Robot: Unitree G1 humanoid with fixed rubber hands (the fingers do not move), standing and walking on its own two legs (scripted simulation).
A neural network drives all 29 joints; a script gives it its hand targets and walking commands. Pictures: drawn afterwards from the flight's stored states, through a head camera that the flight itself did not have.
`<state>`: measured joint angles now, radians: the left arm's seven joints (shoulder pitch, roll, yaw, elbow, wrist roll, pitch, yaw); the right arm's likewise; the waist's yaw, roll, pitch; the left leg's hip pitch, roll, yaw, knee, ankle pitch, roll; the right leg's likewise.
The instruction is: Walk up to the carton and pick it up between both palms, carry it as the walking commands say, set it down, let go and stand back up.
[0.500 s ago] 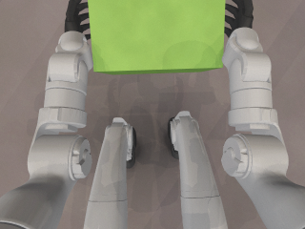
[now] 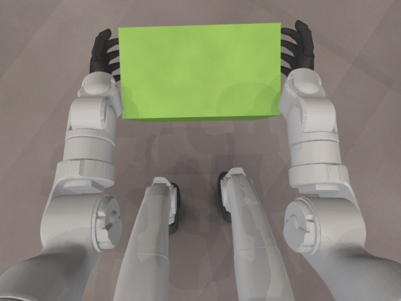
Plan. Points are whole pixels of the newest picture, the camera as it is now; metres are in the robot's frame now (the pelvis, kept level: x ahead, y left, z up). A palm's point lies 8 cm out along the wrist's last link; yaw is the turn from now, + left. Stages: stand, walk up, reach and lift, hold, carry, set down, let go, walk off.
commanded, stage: reach and lift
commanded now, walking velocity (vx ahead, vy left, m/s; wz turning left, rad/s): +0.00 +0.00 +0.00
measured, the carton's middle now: (200, 82) +0.49 -0.02 -0.12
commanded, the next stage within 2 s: none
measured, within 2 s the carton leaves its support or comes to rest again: neither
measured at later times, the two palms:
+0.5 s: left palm (75, 71) +0.45 +0.16 +0.04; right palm (323, 64) +0.44 -0.18 +0.04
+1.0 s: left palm (39, 44) +0.45 +0.15 +0.12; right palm (370, 43) +0.42 -0.19 +0.12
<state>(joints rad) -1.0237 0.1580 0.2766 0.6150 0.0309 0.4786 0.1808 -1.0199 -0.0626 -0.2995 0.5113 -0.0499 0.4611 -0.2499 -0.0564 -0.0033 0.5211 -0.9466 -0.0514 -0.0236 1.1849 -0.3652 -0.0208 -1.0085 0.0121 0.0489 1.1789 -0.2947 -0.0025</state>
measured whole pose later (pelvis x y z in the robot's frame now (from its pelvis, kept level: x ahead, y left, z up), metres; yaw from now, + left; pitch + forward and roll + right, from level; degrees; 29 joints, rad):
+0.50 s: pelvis +0.03 +0.02 +0.06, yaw +0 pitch +6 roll +2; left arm -0.80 0.03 0.32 0.58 0.10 0.48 0.18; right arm -0.81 0.01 -0.36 0.53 -0.17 0.45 -0.15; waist -0.06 0.01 0.32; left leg -0.70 -0.06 -0.02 0.86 -0.27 0.00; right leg -0.76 0.00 0.07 0.86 -0.20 0.02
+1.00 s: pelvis +0.13 +0.01 +0.11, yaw -1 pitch +7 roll +0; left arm -0.35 -0.08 0.27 0.54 0.21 0.54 0.12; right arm -0.32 0.11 -0.30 0.47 -0.20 0.50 -0.12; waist -0.05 0.00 -0.14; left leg -0.34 -0.01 -0.04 0.46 -0.23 -0.01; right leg -0.40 0.02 0.05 0.45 -0.17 0.00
